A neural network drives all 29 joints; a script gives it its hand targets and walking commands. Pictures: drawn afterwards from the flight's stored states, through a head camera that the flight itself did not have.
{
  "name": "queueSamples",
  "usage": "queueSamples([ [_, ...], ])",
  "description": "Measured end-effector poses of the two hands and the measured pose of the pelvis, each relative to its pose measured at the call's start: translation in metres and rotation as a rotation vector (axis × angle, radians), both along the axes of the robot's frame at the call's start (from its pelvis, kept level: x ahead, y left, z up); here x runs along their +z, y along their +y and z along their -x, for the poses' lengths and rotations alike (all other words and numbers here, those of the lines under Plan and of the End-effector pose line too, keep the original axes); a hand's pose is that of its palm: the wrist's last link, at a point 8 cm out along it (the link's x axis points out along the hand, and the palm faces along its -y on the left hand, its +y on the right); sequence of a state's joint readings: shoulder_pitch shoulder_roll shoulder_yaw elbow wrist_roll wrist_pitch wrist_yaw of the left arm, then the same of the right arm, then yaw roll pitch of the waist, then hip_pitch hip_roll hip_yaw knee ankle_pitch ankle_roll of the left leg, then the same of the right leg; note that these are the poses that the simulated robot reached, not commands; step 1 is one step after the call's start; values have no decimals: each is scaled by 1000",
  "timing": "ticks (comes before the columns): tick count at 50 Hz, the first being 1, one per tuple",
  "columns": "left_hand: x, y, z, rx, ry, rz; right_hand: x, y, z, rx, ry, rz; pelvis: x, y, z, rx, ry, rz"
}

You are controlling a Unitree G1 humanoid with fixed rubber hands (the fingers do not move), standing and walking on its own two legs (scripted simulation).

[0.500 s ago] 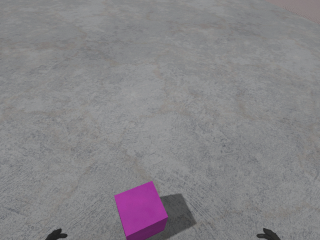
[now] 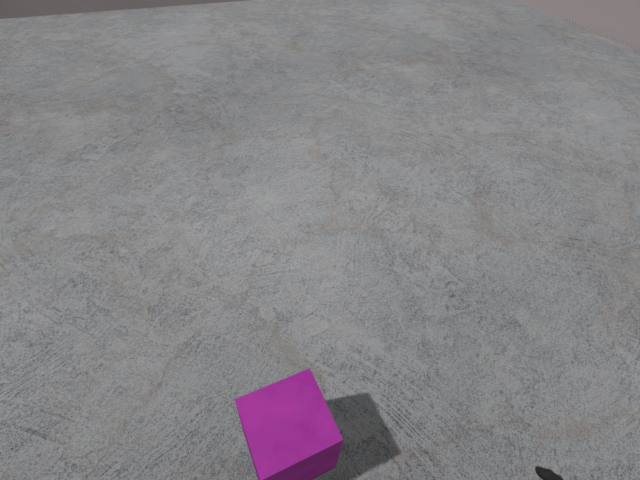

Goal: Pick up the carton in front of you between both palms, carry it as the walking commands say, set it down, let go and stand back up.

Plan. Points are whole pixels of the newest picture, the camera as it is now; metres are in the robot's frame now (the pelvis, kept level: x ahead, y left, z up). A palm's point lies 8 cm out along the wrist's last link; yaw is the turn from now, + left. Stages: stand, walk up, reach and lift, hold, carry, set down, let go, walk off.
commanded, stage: stand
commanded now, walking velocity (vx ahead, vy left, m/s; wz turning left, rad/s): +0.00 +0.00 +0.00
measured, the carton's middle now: (288, 435) +0.39 +0.07 -0.65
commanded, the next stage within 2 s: none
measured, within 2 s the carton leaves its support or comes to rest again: neither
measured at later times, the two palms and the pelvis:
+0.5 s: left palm out of the picture +0.07 +0.31 -0.11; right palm out of the picture +0.08 -0.31 -0.09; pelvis -0.01 +0.00 +0.00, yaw +1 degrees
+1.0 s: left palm out of the picture +0.05 +0.31 -0.11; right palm out of the picture +0.09 -0.32 -0.10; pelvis -0.01 +0.00 +0.00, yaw +2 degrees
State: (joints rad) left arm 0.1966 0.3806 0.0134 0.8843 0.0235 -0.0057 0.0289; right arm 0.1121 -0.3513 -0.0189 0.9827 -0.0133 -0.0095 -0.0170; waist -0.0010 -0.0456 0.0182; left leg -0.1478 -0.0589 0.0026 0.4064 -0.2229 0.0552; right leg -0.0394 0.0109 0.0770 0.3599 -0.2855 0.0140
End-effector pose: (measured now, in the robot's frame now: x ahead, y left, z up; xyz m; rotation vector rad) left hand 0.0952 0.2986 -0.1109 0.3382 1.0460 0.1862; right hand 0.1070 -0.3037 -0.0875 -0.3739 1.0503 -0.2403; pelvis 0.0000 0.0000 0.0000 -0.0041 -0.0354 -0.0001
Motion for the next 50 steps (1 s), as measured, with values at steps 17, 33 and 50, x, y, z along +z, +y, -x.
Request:
queueSamples([
  [17, -1, 5, 16, 24, 31, -2, -3, -5, 24, -8, 68, 6, 2, 0, 9, 8, -6, 5],
  [33, -2, 8, 26, 40, 56, -8, -3, -7, 21, -2, 66, 8, 3, 0, 12, 22, -12, 4],
  [50, 0, 11, 48, 68, 113, -20, -8, -12, 20, 22, 97, 11, 3, -4, 13, 34, -3, -2],
])
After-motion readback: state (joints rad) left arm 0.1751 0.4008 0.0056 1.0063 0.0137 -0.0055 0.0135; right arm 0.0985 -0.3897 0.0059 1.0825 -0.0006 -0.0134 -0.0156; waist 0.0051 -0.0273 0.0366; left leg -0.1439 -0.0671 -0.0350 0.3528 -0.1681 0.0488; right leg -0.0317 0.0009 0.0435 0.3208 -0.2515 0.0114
